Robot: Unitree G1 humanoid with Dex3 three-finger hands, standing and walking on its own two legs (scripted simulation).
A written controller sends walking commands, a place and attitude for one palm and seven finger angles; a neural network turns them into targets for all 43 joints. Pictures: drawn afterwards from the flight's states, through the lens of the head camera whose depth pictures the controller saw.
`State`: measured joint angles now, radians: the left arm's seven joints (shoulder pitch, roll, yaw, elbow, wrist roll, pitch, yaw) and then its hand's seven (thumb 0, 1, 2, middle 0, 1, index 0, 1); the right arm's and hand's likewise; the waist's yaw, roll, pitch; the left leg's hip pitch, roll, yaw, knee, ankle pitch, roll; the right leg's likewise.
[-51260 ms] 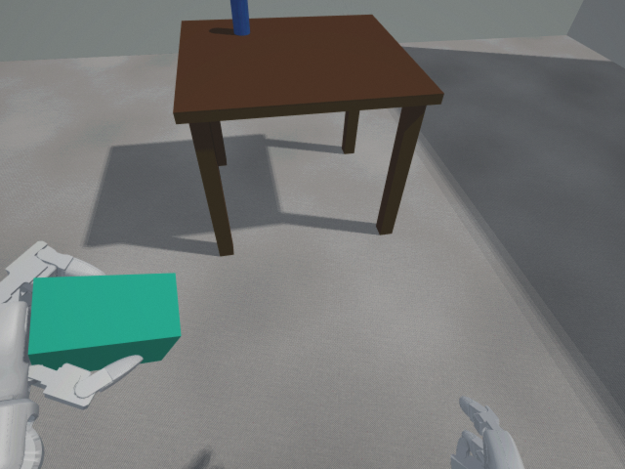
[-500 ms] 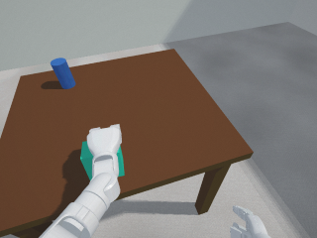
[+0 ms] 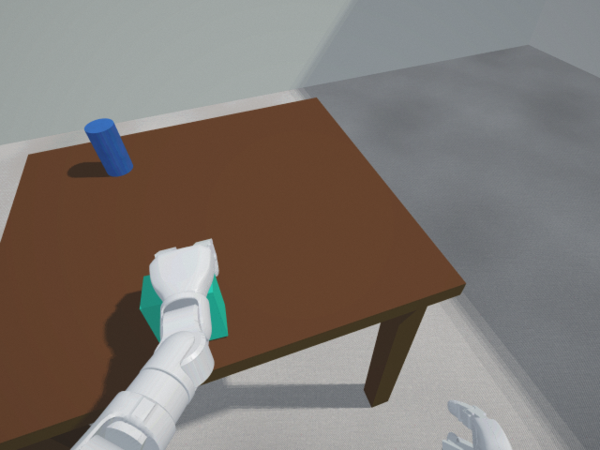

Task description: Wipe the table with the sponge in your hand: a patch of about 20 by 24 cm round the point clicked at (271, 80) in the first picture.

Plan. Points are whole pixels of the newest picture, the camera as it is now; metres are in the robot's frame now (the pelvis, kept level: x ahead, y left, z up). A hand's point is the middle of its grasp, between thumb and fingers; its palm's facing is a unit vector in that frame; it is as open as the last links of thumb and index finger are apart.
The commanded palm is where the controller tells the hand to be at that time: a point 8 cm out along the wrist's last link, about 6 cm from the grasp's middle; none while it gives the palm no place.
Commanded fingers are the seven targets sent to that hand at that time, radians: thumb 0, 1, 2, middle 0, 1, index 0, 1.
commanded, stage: slide back across to the middle lane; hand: left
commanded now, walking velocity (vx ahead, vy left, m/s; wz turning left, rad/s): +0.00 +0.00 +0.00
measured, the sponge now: (190, 313) +0.33 +0.21 -0.04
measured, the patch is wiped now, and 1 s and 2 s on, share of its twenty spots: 1.00 1.00 1.00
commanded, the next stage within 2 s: wipe forward along the middle lane in 0.50 s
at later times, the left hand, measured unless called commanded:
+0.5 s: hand (166, 309) +0.30 +0.23 +0.02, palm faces -0.05 -0.08 -1.00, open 10.6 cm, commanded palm +0.26 +0.24 +0.06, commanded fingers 0.00 0.10 1.30 -1.20 -1.60 -1.20 -1.60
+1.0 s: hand (148, 301) +0.32 +0.26 +0.01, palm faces -0.08 -0.03 -1.00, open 10.5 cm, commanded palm +0.30 +0.27 +0.04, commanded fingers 0.00 0.10 1.30 -1.20 -1.60 -1.20 -1.60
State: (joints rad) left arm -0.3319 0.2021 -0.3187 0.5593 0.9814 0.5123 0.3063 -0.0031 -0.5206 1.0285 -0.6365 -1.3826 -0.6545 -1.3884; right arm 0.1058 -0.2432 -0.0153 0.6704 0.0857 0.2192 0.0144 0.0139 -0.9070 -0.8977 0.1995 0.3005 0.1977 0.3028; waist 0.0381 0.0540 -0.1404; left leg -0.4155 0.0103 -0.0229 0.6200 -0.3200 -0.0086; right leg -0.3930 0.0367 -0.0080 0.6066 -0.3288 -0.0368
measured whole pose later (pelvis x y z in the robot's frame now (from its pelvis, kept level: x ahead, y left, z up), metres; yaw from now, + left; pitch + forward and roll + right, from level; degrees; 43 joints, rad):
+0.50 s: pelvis +0.00 -0.01 +0.01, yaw +0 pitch +4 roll +0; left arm -0.16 0.28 -0.21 0.41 1.00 0.41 0.24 0.00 -0.54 1.03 -0.67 -1.35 -0.69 -1.35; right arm 0.07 -0.24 0.00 0.65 0.08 0.16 -0.02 0.01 -0.91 -0.90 0.20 0.30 0.20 0.30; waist 0.06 0.05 -0.10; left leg -0.33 0.02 -0.02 0.56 -0.30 -0.02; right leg -0.32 0.04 0.00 0.56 -0.31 -0.05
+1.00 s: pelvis -0.02 +0.00 +0.00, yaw +0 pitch +7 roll +0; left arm -0.32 0.34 -0.13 0.59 1.02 0.30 0.24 0.00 -0.57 1.03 -0.71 -1.31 -0.73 -1.31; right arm 0.13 -0.26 -0.02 0.70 0.07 0.12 -0.05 0.01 -0.91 -0.90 0.20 0.30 0.20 0.30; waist 0.04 0.06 -0.10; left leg -0.45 0.01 -0.03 0.62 -0.29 -0.01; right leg -0.43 0.04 -0.02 0.61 -0.30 -0.04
